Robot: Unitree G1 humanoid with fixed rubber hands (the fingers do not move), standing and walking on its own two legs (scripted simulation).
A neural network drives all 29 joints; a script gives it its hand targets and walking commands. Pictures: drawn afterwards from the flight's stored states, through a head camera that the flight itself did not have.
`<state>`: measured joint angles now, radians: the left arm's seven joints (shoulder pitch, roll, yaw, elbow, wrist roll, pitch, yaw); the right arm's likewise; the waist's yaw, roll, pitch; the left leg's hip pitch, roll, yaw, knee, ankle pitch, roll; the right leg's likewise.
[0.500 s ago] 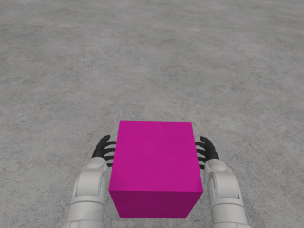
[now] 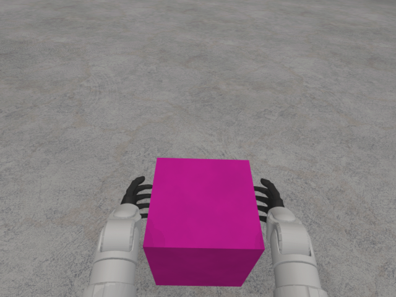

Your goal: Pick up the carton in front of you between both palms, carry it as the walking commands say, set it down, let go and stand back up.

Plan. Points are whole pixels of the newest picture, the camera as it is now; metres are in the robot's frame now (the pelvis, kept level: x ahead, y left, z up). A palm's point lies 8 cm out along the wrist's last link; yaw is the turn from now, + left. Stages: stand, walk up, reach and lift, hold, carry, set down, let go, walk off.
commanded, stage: hold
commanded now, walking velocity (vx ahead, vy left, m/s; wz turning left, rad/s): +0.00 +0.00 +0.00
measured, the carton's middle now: (200, 224) +0.31 +0.00 -0.05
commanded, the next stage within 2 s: set down in 0.22 s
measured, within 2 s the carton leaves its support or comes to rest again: neither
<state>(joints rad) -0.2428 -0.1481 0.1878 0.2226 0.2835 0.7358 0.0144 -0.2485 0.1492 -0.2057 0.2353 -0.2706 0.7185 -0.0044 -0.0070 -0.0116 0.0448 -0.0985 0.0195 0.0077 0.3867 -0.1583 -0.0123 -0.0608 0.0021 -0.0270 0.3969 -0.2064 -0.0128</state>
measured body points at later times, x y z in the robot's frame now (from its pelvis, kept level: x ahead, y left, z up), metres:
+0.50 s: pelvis -0.01 +0.02 -0.01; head -0.04 +0.03 +0.44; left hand +0.33 +0.16 +0.02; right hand +0.32 -0.14 +0.03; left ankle +0.04 +0.12 -0.74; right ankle +0.02 -0.11 -0.74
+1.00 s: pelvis -0.03 +0.01 -0.10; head +0.18 +0.02 +0.29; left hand +0.38 +0.18 -0.18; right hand +0.37 -0.12 -0.18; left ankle +0.04 +0.13 -0.74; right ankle +0.02 -0.11 -0.74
